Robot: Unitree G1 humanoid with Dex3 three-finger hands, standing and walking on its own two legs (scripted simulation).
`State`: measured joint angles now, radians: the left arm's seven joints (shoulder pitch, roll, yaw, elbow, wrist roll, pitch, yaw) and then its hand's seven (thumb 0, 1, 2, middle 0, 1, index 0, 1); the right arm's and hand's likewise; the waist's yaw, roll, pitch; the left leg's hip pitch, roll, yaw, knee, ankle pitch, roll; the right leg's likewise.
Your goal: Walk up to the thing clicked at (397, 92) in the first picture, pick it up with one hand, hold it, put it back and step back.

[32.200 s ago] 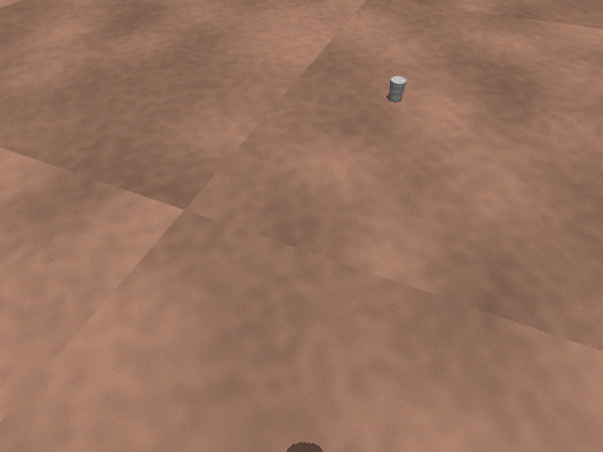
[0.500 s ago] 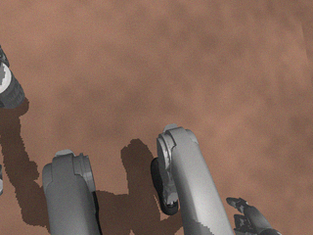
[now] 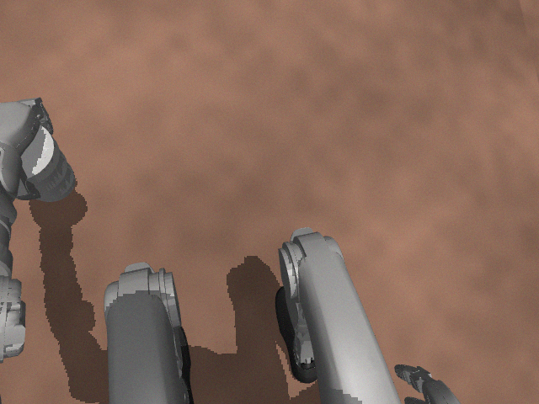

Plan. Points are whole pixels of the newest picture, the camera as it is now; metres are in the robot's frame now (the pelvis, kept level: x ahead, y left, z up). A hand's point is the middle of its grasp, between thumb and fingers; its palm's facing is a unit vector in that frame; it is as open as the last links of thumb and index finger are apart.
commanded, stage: lift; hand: left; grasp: from above
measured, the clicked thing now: (36, 167) +0.49 +0.28 -0.17
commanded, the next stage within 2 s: hold in 1.32 s
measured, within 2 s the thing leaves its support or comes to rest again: neither
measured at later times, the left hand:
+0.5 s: hand out of the picture +0.41 +0.27 +0.05, palm faces -0.44 -0.10 -0.89, open 11.6 cm
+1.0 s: hand out of the picture +0.36 +0.24 +0.21, palm faces -0.46 -0.10 -0.88, open 11.6 cm
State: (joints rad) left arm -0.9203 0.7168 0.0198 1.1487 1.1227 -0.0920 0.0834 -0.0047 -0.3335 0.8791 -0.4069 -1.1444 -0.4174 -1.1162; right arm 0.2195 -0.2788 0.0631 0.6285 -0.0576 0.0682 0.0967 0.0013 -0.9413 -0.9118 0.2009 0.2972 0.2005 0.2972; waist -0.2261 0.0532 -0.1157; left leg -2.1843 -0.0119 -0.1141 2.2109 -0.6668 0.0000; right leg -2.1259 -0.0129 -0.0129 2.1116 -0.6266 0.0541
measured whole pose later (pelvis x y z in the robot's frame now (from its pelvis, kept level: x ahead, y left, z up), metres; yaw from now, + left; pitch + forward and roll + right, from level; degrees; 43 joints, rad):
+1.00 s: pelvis +0.04 -0.01 +0.29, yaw +4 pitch +16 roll -2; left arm -0.37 0.43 -0.15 0.83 1.00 0.00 0.11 -0.01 -0.35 0.95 -0.38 -1.17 -0.39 -1.15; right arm 0.26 -0.24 -0.02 0.72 0.04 0.00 -0.06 0.01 -0.92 -0.90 0.20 0.30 0.20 0.30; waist -0.08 0.04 -0.13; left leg -0.98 0.04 -0.03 1.18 -0.48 -0.02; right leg -0.98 -0.01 0.00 1.13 -0.44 0.03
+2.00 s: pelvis +0.09 -0.01 +0.36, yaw +3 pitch +6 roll +0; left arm -0.26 0.39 -0.19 0.71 1.01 0.01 0.02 -0.01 -0.36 0.96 -0.39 -1.17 -0.40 -1.15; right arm 0.24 -0.26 -0.05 0.70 0.05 0.04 -0.03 0.01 -0.91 -0.90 0.20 0.30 0.20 0.30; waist -0.02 0.04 -0.06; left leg -0.43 0.03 0.02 0.67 -0.34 -0.01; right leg -0.45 -0.02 0.03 0.66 -0.31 0.03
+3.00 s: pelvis +0.08 -0.01 +0.38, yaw +3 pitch +1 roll +1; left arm -0.21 0.40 -0.19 0.57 0.98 0.01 -0.08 -0.01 -0.35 0.98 -0.35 -1.19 -0.37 -1.17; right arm 0.18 -0.25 -0.02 0.67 0.07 0.05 -0.05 0.01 -0.92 -0.90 0.20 0.30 0.20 0.30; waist 0.01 0.05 -0.01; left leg -0.28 0.03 0.02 0.52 -0.26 -0.02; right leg -0.32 -0.02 0.04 0.54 -0.24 0.03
